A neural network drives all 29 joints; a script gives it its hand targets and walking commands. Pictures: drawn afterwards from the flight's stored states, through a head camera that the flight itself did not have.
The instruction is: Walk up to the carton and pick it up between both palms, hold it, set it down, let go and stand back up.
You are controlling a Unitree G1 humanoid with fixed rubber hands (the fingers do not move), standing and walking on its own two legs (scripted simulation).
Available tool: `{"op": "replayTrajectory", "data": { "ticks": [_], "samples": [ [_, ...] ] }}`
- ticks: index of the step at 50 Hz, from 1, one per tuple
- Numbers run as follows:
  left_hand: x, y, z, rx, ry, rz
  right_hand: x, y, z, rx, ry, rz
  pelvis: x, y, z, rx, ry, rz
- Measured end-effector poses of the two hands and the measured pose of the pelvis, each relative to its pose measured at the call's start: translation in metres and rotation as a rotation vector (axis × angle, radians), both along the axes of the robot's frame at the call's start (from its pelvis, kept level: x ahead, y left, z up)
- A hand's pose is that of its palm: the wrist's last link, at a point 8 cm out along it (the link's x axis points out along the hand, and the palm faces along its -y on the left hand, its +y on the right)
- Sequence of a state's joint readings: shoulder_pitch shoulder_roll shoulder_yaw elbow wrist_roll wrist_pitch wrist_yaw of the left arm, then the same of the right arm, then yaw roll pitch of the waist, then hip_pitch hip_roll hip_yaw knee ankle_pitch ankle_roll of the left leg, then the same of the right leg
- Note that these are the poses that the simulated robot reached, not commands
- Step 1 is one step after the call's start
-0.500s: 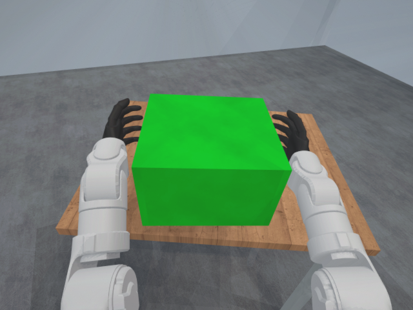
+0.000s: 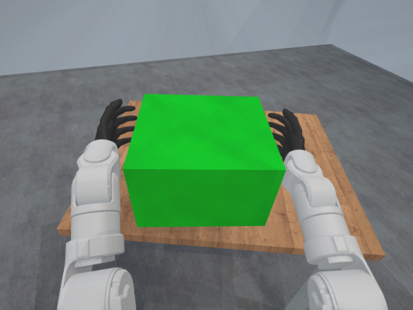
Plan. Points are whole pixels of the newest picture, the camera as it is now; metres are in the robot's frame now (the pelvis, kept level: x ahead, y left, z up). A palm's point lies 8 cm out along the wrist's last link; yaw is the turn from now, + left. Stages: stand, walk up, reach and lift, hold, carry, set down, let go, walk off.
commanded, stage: hold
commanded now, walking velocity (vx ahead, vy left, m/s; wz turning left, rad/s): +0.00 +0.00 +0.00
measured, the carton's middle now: (202, 157) +0.38 -0.01 +0.12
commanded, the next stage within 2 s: set down in 1.92 s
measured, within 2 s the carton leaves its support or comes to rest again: neither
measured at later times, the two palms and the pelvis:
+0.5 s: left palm (112, 140) +0.36 +0.16 +0.19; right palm (294, 148) +0.35 -0.18 +0.17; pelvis -0.01 +0.00 +0.00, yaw -1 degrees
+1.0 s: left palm (105, 142) +0.35 +0.17 +0.19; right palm (293, 151) +0.34 -0.17 +0.18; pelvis -0.01 +0.01 +0.00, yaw -1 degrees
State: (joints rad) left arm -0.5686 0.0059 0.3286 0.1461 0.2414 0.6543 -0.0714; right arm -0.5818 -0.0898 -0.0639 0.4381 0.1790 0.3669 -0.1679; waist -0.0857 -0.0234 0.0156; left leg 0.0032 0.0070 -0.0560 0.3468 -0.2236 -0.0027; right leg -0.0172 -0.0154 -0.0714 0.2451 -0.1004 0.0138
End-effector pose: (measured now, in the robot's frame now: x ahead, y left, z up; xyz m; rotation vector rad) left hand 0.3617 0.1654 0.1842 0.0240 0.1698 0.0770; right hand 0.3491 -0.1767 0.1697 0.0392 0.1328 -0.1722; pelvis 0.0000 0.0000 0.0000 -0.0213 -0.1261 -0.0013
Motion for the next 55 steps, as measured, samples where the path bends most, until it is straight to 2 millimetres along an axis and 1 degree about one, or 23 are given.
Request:
{"op": "replayTrajectory", "data": {
  "ticks": [4,11,16,20,24,31,39,48,55],
  "samples": [
    [-0.004,0.003,-0.004,0.0,0.004,-0.004,-0.005,0.003,-0.002,-0.004,0.005,-0.003,-0.001,0.004,0.0,-0.002,-0.004,-0.002],
    [-0.007,-0.001,0.003,0.001,-0.021,-0.01,-0.01,-0.001,0.005,-0.007,-0.025,-0.003,-0.005,0.009,-0.001,-0.001,-0.005,-0.015],
    [-0.004,-0.007,0.006,0.009,-0.008,-0.003,-0.007,-0.006,0.008,-0.015,-0.016,-0.003,-0.007,0.008,-0.001,0.004,0.0,-0.026],
    [0.001,-0.009,0.003,0.008,0.022,0.004,-0.001,-0.008,0.003,-0.016,0.013,0.003,-0.008,0.004,0.0,0.007,0.002,-0.026],
    [0.003,-0.007,0.002,0.006,0.019,0.011,0.003,-0.007,0.001,-0.008,0.011,0.01,-0.007,0.0,0.0,0.007,0.01,-0.019],
    [0.001,-0.003,0.004,0.007,-0.003,0.017,0.005,-0.003,0.005,-0.003,-0.009,0.014,-0.004,-0.003,0.0,0.003,0.013,-0.003],
    [-0.004,0.001,0.007,0.007,-0.02,0.009,-0.002,0.001,0.008,0.003,-0.024,0.007,-0.002,-0.001,0.0,0.0,0.002,0.009],
    [-0.008,0.002,0.008,0.008,-0.01,-0.003,-0.01,0.002,0.008,-0.001,-0.014,-0.007,-0.007,0.006,-0.001,0.002,-0.016,-0.007],
    [-0.007,0.002,0.005,0.003,0.006,0.002,-0.009,0.002,0.006,-0.012,-0.003,0.004,-0.012,0.007,-0.001,0.006,-0.011,-0.014]
  ]
}}
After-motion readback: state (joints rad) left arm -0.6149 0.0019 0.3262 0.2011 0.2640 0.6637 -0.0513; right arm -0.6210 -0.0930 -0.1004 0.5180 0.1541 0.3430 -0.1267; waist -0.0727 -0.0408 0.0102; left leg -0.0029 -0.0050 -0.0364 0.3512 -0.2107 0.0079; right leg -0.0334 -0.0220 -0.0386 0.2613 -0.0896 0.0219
